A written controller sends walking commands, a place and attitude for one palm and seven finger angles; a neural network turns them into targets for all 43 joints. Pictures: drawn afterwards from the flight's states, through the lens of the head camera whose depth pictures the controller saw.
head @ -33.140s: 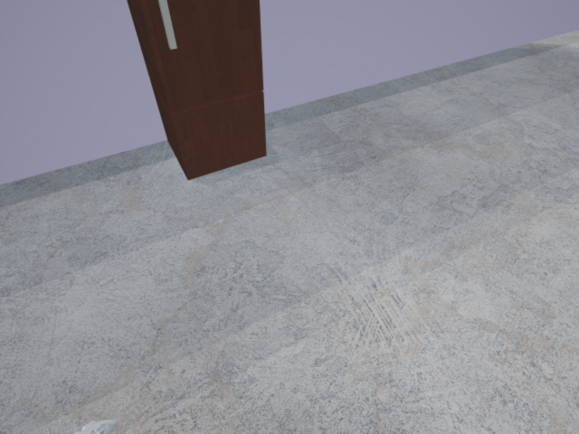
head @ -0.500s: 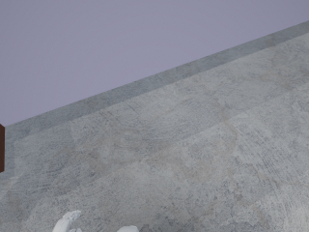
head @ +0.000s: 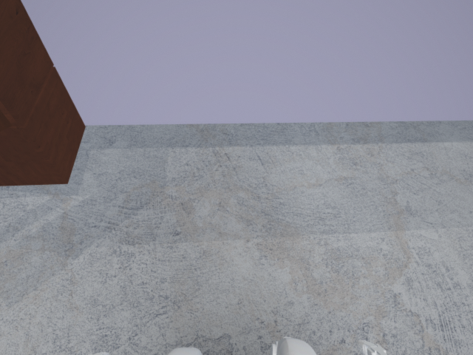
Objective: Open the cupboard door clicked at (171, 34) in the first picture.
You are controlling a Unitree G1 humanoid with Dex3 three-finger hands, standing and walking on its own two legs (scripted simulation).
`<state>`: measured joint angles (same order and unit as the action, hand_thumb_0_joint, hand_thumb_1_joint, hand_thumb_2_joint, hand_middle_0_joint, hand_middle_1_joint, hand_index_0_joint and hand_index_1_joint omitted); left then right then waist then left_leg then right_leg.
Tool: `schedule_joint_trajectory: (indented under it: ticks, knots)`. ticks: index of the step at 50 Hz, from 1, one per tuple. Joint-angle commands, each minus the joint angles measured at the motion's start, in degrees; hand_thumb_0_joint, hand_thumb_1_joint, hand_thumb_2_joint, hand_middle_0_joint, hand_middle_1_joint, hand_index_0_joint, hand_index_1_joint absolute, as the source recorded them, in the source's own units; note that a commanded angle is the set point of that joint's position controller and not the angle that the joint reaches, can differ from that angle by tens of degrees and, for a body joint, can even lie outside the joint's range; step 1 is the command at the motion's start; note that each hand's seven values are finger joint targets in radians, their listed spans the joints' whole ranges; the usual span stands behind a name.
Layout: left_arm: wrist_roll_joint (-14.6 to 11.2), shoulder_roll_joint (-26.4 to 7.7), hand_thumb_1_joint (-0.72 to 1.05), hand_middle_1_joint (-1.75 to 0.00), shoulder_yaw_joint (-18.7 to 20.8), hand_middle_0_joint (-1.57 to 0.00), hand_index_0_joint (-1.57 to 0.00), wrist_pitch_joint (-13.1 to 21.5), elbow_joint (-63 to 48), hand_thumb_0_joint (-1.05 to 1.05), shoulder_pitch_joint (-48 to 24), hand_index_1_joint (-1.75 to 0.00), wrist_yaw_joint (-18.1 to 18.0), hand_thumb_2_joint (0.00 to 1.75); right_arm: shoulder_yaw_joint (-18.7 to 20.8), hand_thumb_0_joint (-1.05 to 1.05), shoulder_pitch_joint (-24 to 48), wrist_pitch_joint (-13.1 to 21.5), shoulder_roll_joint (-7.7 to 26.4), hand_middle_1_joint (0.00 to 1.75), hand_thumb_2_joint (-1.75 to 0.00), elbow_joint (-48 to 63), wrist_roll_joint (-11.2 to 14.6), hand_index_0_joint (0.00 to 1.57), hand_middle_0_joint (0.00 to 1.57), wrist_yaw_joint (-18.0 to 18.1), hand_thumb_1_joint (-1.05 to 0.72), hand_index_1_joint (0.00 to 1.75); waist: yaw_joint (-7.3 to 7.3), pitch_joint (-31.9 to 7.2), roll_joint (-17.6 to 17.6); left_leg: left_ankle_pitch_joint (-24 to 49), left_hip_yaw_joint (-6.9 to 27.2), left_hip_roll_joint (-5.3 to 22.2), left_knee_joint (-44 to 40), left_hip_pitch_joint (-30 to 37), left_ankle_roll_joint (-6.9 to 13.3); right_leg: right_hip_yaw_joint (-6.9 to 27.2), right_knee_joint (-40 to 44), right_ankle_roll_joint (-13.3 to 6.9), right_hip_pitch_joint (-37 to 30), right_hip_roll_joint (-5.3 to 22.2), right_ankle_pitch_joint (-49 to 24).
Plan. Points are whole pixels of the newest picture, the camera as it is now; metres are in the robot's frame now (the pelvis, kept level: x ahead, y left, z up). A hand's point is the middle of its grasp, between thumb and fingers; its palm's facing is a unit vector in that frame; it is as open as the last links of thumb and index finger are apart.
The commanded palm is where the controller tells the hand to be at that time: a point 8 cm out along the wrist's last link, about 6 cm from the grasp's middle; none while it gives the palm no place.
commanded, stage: turn to face it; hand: left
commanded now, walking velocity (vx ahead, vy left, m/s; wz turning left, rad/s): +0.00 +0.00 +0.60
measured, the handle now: out of the picture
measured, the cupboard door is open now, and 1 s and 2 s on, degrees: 42 42 42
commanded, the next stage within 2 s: take the last steps up to it in 1.28 s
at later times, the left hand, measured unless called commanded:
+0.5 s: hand out of the picture +0.02 +0.16 -0.16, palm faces +0.31 -0.92 -0.22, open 7.4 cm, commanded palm none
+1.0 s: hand out of the picture +0.00 +0.16 -0.14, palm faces +0.58 -0.76 -0.29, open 7.4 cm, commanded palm none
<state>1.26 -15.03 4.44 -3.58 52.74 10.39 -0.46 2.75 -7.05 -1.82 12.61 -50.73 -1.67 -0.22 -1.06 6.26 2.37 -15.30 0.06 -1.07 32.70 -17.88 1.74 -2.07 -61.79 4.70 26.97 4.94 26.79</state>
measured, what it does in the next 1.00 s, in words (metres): steps on the spot, turning left: right foot, then left foot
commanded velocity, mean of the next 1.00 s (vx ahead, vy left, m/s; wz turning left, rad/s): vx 0.00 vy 0.00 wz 0.57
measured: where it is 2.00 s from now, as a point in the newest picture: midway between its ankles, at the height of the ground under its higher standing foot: outside the picture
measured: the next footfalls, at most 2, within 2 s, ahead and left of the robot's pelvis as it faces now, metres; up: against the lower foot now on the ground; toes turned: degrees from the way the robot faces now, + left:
right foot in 0.22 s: +0.05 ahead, -0.16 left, +0.00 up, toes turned +7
left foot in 0.54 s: +0.01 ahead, +0.10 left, +0.00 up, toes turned +24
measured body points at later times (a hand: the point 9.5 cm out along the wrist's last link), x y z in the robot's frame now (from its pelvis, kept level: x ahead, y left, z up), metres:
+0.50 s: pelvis +0.01 -0.04 +0.00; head +0.06 -0.02 +0.45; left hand +0.00 +0.21 -0.14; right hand +0.18 -0.26 -0.14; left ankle -0.02 +0.08 -0.71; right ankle +0.01 -0.16 -0.73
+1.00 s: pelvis +0.04 -0.06 +0.00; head +0.09 -0.05 +0.45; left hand -0.04 +0.20 -0.12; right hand +0.27 -0.23 -0.15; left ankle -0.05 +0.03 -0.66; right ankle +0.10 -0.16 -0.73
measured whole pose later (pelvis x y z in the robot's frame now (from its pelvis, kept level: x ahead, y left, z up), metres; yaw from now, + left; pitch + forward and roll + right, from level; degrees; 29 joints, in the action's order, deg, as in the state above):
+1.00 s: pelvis +0.04 -0.06 +0.00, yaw +37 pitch +0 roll +1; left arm 1.7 -11.4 2.7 -0.6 49.6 10.9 -1.2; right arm 5.0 -8.1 -4.8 14.7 -53.5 -1.3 -1.4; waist 0.5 5.3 -1.5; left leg -26.7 0.7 -1.1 62.8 -27.7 -2.5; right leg -6.1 -31.9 -0.1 13.9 4.4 17.8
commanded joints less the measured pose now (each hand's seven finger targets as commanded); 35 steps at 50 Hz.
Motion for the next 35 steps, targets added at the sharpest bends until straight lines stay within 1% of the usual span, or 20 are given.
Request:
schedule_joint_trajectory:
  ticks: [1, 6, 8, 9, 10, 11, 12, 13, 14, 16, 21, 23, 24, 25, 26, 27, 28, 30, 32, 35]
  knots:
    - [-0.4, -3.7, 0.90, -0.30, 0.8, -0.20, -0.20, 1.5, -6.1, 0.00, -1.7, -0.30, 0.0, 0.90, 3.4, 0.00, -2.3, 0.7, 12.2, 0.30, -0.90, 2.7, 0.2, 0.20, 0.20, 1.0, -0.90, 0.30, 2.20, -8.0, -9.8, 14.3, 15.7, 13.3, -13.7, 6.2, 7.5, 1.5, 5.3, 0.0, 0.7, -0.7, -2.2]
    - [-0.6, -3.5, 0.90, -0.30, 0.6, -0.20, -0.20, 1.9, -6.8, 0.00, -0.9, -0.30, -0.3, 0.90, 4.1, 0.00, -1.8, 0.0, 12.6, 0.30, -0.90, 2.8, -0.1, 0.20, 0.20, 0.6, -0.90, 0.30, 1.88, -8.2, -12.2, 11.1, 19.9, 11.9, -12.0, 2.5, 7.0, 0.2, 19.0, -0.9, -7.7, -4.0, -2.3]
    - [-0.7, -4.3, 0.90, -0.30, 0.9, -0.20, -0.20, 2.5, -6.2, 0.00, 2.5, -0.30, -0.5, 0.90, 4.2, 0.00, -0.1, -0.2, 12.3, 0.30, -0.90, 3.4, 0.4, 0.20, 0.20, 0.6, -0.90, 0.30, -0.11, -8.7, -10.9, 11.6, 19.5, 9.7, -8.6, -1.9, 5.1, -0.1, 29.4, -1.3, -16.2, -5.0, -8.3]
    - [-0.6, -5.9, 0.90, -0.30, 1.5, -0.20, -0.20, 3.0, -5.6, 0.00, 5.3, -0.30, -0.9, 0.90, 4.0, 0.00, 0.8, -0.3, 10.5, 0.30, -0.90, 4.0, 0.7, 0.20, 0.20, 0.5, -0.90, 0.30, -1.77, -9.5, -6.9, 6.4, 17.9, 6.9, -4.1, -7.1, 2.8, 2.7, 38.7, -2.1, -23.4, -1.8, -10.8]
    - [0.3, -10.7, 0.90, -0.30, 2.5, -0.20, -0.20, 3.6, -5.5, 0.00, 6.7, -0.30, -1.5, 0.90, 3.6, 0.00, 0.3, -0.3, 6.7, 0.30, -0.90, 5.0, 1.3, 0.20, 0.20, 0.1, -0.90, 0.30, -2.38, -9.4, 8.0, -7.1, 9.3, -0.6, 7.7, -17.6, -1.7, 17.5, 46.6, -6.8, -29.5, 11.9, -7.6]
    - [0.5, -12.9, 0.90, -0.30, 2.4, -0.20, -0.20, 3.5, -6.4, 0.00, 5.4, -0.30, -1.5, 0.90, 3.5, 0.00, 0.9, -0.2, 6.5, 0.30, -0.90, 6.1, 1.0, 0.20, 0.20, -0.2, -0.90, 0.30, -2.44, -8.3, 14.7, -19.8, 2.7, -3.1, 23.0, -18.0, -3.6, 24.4, 49.3, -13.3, -23.1, 23.3, -11.4]
    - [0.1, -10.1, 0.90, -0.30, 1.8, -0.20, -0.20, 3.7, -6.9, 0.00, 3.4, -0.30, -1.8, 0.90, 3.8, 0.00, 1.1, -0.6, 7.8, 0.30, -0.90, 5.2, 0.5, 0.20, 0.20, -0.3, -0.90, 0.30, -1.07, -6.8, 11.5, -17.7, 4.9, -0.2, 32.1, -17.5, -3.3, 21.4, 47.4, -14.5, -18.8, 21.2, -16.2]
    - [0.0, -8.3, 0.90, -0.30, 1.7, -0.20, -0.20, 3.7, -7.4, 0.00, 1.0, -0.30, -2.1, 0.90, 3.9, 0.00, 0.4, -1.0, 7.1, 0.30, -0.90, 4.4, 0.6, 0.20, 0.20, -0.4, -0.90, 0.30, 0.37, -6.8, 12.3, -15.6, 4.1, 1.0, 36.2, -17.6, -3.7, 17.7, 45.2, -14.2, -18.7, 18.8, -22.7]
    - [-0.2, -6.5, 0.90, -0.30, 0.9, -0.20, -0.20, 3.7, -7.6, 0.00, -1.0, -0.30, -1.9, 0.90, 3.6, 0.00, -0.1, -1.3, 6.7, 0.30, -0.90, 3.2, 0.6, 0.20, 0.20, -0.8, -0.90, 0.30, 1.41, -5.4, 11.5, -12.6, 3.0, 2.2, 37.6, -16.8, -4.4, 10.3, 43.1, -13.2, -18.1, 15.5, -28.5]
    - [0.0, -6.0, 0.90, -0.30, 0.6, -0.20, -0.20, 4.0, -7.7, 0.00, -0.5, -0.30, -1.7, 0.90, 2.9, 0.00, 0.4, -1.6, 4.9, 0.30, -0.90, 2.9, 0.9, 0.20, 0.20, -1.3, -0.90, 0.30, 1.40, -5.5, 10.6, -11.3, -0.2, 2.0, 31.8, -14.2, -5.4, 3.6, 41.6, -11.6, -18.8, 13.0, -35.9]
    - [0.4, -9.5, 0.90, -0.30, 1.8, -0.20, -0.20, 4.0, -5.2, 0.00, 4.6, -0.30, -1.5, 0.90, 1.7, 0.00, 3.9, -0.7, 3.0, 0.30, -0.90, 3.7, 1.2, 0.20, 0.20, -1.7, -0.90, 0.30, -1.48, -7.3, 8.8, -11.6, -5.5, 0.8, 11.7, -7.7, -5.0, 0.4, 36.7, -11.1, -24.2, 14.9, -43.5]
    - [0.3, -9.8, 0.90, -0.30, 2.0, -0.20, -0.20, 3.8, -4.4, 0.00, 5.1, -0.30, -1.2, 0.90, 1.8, 0.00, 2.4, -0.4, 3.6, 0.30, -0.90, 3.5, 1.2, 0.20, 0.20, -1.6, -0.90, 0.30, -0.81, -8.0, 9.9, -7.4, -6.8, -0.2, 4.2, -3.3, -4.4, -1.5, 33.2, -9.1, -23.6, 14.4, -44.0]
    - [0.0, -10.0, 0.90, -0.30, 2.2, -0.20, -0.20, 3.7, -4.5, 0.00, 4.5, -0.30, -1.0, 0.90, 1.9, 0.00, 0.5, -0.2, 4.5, 0.30, -0.90, 3.0, 1.1, 0.20, 0.20, -1.4, -0.90, 0.30, 0.46, -8.6, 9.8, -3.2, -6.6, -0.1, -0.8, 0.7, -3.9, -2.9, 30.6, -7.6, -21.7, 14.0, -42.1]
    - [-0.5, -9.5, 0.90, -0.30, 2.2, -0.20, -0.20, 3.5, -4.9, 0.00, 3.4, -0.30, -0.9, 0.90, 2.4, 0.00, -2.8, 0.1, 6.4, 0.30, -0.90, 2.3, 1.0, 0.20, 0.20, -1.4, -0.90, 0.30, 2.58, -10.1, 5.6, 4.2, -5.0, 1.0, -6.8, 8.0, -2.9, -4.7, 24.9, -5.5, -17.2, 13.6, -38.4]
    - [-0.9, -6.9, 0.90, -0.30, 1.9, -0.20, -0.20, 3.1, -6.4, 0.00, 3.7, -0.30, -0.5, 0.90, 3.7, 0.00, -5.9, 0.6, 11.8, 0.30, -0.90, 2.1, 0.4, 0.20, 0.20, -1.0, -0.90, 0.30, 4.33, -13.1, -8.0, 18.5, 9.3, 11.9, -8.5, 18.0, 2.1, -8.2, 13.8, -1.6, -5.3, 8.3, -21.8]
    - [-0.9, -3.1, 0.90, -0.30, 0.4, -0.20, -0.20, 2.9, -8.9, 0.00, 0.6, -0.30, -0.4, 0.90, 5.1, 0.00, -10.6, 0.4, 17.1, 0.30, -0.90, 1.4, 0.2, 0.20, 0.20, -0.5, -0.90, 0.30, 6.89, -13.5, -21.3, 40.4, 25.7, 25.2, -10.5, 21.6, 11.3, -6.2, 1.6, 0.8, 6.7, 2.0, 12.6]
    - [-0.2, -4.7, 0.90, -0.30, 0.2, -0.20, -0.20, 2.2, -10.3, 0.00, -3.7, -0.30, -0.9, 0.90, 4.8, 0.00, -12.9, 0.2, 16.9, 0.30, -0.90, 0.4, 0.2, 0.20, 0.20, -0.1, -0.90, 0.30, 7.56, -12.0, -12.4, 33.4, 25.0, 25.4, -9.7, 17.6, 13.0, -0.3, -3.5, -0.1, 7.3, 2.2, 11.8]
    - [-0.5, -3.8, 0.90, -0.30, 0.6, -0.20, -0.20, 2.2, -8.3, 0.00, -4.6, -0.30, -0.8, 0.90, 4.1, 0.00, -7.9, 0.7, 14.0, 0.30, -0.90, 1.5, 0.0, 0.20, 0.20, 1.2, -0.90, 0.30, 5.45, -10.9, -16.1, 27.5, 20.9, 19.3, -10.7, 12.8, 10.7, 2.6, -5.5, -0.1, 7.7, 2.0, 4.9]
    - [-0.5, -3.7, 0.90, -0.30, 0.8, -0.20, -0.20, 1.8, -6.6, 0.00, -2.3, -0.30, -0.3, 0.90, 3.4, 0.00, -3.5, 0.9, 12.2, 0.30, -0.90, 2.5, 0.0, 0.20, 0.20, 1.3, -0.90, 0.30, 2.76, -9.6, -11.6, 25.3, 16.0, 15.3, -10.8, 10.1, 8.3, 2.3, -2.3, -0.1, 4.6, 1.1, 0.2]
    - [-0.7, -3.3, 0.90, -0.30, 0.6, -0.20, -0.20, 1.7, -6.5, 0.00, -2.2, -0.30, -0.1, 0.90, 3.5, 0.00, -2.7, 0.8, 12.5, 0.30, -0.90, 2.6, -0.1, 0.20, 0.20, 1.1, -0.90, 0.30, 2.47, -9.6, -11.0, 21.5, 15.1, 13.7, -11.0, 7.5, 7.6, 1.3, 6.8, -0.2, -0.6, -0.7, 0.2]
